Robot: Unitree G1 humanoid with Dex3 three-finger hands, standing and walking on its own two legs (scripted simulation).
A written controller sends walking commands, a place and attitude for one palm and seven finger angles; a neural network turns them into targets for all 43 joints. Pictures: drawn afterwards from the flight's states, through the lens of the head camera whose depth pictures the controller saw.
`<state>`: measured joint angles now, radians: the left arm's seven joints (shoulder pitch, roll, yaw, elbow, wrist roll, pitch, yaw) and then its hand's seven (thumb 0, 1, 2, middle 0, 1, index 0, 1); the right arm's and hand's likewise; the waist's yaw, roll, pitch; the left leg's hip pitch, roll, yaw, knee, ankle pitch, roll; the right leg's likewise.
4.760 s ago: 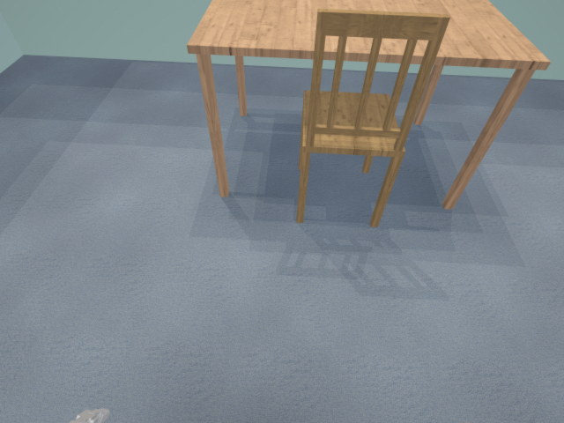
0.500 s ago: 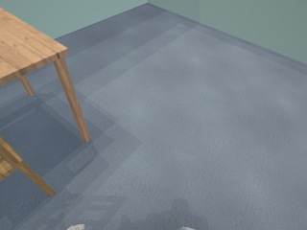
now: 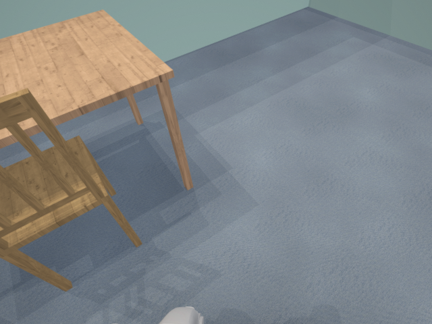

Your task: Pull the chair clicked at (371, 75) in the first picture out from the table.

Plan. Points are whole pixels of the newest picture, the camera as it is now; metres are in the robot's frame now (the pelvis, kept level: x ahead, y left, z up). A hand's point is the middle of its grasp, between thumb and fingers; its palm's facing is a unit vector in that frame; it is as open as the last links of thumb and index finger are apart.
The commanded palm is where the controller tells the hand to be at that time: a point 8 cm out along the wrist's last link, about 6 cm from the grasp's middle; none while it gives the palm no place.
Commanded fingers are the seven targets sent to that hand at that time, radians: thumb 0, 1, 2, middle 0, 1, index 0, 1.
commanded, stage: turn to face it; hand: left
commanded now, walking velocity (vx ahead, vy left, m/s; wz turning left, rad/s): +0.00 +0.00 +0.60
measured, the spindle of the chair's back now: (8, 180) +0.47 +0.62 -0.08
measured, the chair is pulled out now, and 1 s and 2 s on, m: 0.00 0.00 0.00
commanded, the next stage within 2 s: take the last steps up to it in 0.88 s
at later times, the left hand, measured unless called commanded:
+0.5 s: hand out of the picture -0.06 +0.26 -0.17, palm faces +0.37 -0.88 -0.28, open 7.4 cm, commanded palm none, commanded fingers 0.00 0.90 0.90 -0.20 -0.30 -0.20 -0.30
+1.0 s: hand out of the picture -0.06 +0.18 -0.15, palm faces +0.52 -0.82 -0.25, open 7.4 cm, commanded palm none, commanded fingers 0.00 0.90 0.90 -0.20 -0.30 -0.20 -0.30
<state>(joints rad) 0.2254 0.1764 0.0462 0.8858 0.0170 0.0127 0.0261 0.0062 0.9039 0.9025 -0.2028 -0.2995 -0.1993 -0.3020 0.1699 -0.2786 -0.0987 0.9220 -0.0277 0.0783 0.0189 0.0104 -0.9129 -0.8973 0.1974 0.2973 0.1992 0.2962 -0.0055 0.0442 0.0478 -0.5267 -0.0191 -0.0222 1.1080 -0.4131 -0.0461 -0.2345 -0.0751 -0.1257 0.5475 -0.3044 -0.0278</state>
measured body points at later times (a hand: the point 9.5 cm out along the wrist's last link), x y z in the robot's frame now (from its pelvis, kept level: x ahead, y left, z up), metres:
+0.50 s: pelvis -0.03 +0.03 +0.00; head +0.00 +0.05 +0.44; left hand -0.08 +0.31 -0.15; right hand +0.16 -0.17 -0.13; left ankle -0.05 +0.13 -0.74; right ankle +0.01 -0.12 -0.67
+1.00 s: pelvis -0.03 -0.01 +0.00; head +0.01 -0.02 +0.45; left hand -0.09 +0.22 -0.13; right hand +0.14 -0.21 -0.15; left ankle -0.12 +0.11 -0.68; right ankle +0.03 -0.10 -0.74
